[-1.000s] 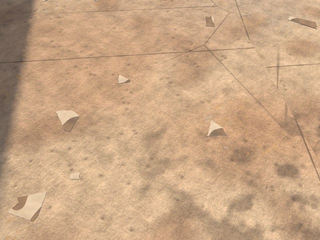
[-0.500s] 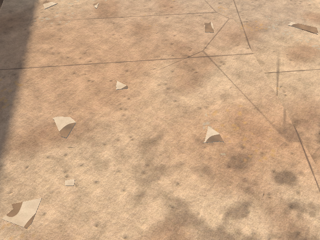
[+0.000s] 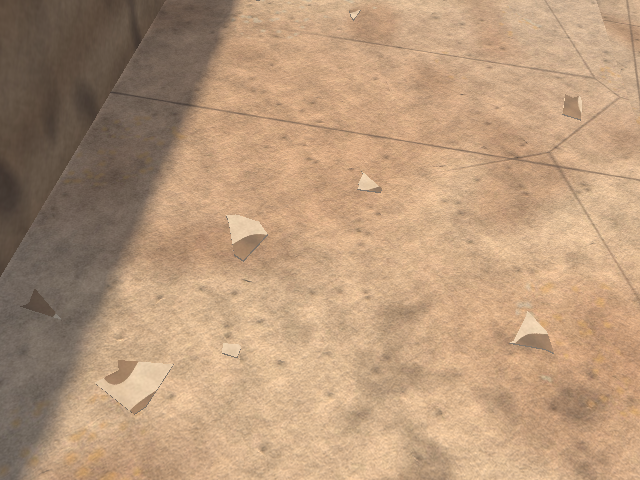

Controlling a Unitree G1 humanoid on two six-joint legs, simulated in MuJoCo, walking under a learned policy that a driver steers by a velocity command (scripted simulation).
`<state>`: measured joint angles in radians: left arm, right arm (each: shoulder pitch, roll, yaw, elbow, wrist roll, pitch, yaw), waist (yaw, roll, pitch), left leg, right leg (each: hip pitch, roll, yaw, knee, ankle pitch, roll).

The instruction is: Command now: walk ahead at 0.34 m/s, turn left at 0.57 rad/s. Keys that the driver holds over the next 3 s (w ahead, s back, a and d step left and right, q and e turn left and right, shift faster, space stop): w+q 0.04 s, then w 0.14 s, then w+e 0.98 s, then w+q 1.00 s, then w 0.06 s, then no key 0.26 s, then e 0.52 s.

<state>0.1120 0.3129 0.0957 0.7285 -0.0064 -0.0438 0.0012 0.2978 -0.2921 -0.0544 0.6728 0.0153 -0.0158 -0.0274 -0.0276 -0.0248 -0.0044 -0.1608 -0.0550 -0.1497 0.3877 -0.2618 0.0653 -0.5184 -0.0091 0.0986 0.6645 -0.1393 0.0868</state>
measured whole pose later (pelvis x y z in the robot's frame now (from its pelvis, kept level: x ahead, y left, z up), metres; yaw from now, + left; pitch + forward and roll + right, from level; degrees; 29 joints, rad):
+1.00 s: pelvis +0.49 -0.03 -0.02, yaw -17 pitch +2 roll +3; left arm 0.06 0.29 0.05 0.62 -0.02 -0.02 -0.06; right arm 0.34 -0.31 -0.09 0.81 0.02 -0.08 0.00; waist -0.09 -0.03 0.05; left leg 0.09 0.01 0.23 0.27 -0.37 -0.04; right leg -0.61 -0.07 -0.01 0.65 -0.08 -0.05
